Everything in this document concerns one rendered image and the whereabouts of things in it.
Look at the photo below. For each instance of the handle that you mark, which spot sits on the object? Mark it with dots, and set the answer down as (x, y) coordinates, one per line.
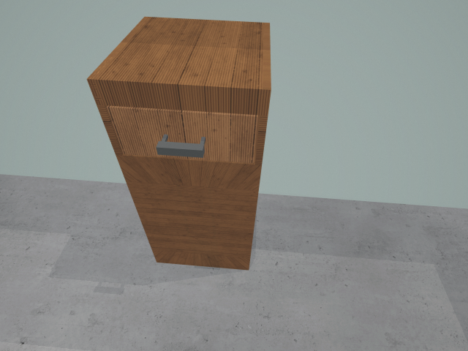
(180, 149)

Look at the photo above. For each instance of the cabinet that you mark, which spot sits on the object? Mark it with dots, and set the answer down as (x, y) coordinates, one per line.
(194, 211)

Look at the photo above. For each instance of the drawer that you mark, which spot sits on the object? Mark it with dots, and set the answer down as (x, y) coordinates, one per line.
(229, 137)

